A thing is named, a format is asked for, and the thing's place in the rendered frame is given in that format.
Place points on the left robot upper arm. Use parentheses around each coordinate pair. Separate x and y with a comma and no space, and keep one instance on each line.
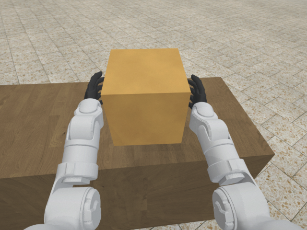
(73,208)

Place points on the robot left forearm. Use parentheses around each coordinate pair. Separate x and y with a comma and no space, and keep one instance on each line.
(78,165)

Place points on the robot left hand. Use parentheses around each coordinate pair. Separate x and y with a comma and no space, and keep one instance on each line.
(93,87)

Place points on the pedestal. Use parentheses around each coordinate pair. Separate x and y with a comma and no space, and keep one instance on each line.
(140,186)

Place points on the carton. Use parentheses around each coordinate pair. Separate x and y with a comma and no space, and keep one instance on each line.
(145,95)

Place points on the robot right forearm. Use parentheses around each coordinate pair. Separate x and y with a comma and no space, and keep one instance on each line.
(224,165)

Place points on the right robot upper arm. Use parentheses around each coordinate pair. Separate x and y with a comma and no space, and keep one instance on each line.
(243,207)

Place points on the robot right hand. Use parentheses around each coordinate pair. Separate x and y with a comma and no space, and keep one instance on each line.
(198,91)

